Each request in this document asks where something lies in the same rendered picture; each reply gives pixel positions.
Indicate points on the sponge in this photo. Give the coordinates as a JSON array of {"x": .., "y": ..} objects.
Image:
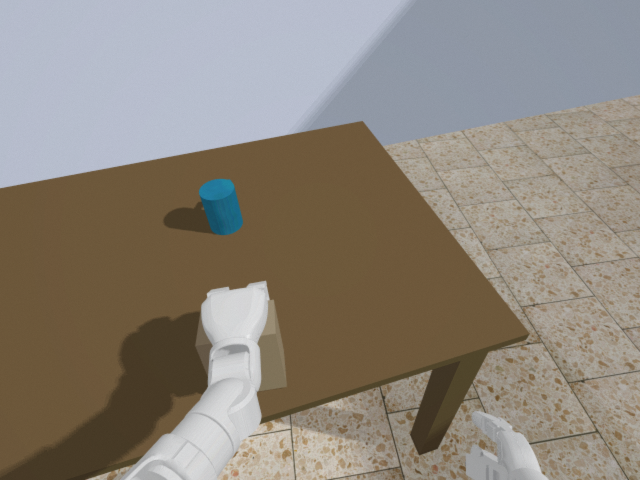
[{"x": 273, "y": 372}]

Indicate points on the robot right hand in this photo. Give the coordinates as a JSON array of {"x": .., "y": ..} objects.
[{"x": 513, "y": 450}]

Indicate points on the robot left hand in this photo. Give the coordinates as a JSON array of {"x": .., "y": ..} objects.
[{"x": 235, "y": 313}]

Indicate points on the table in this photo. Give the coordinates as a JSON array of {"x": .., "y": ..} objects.
[{"x": 103, "y": 274}]

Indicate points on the left robot forearm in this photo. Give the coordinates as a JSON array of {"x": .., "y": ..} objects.
[{"x": 211, "y": 432}]

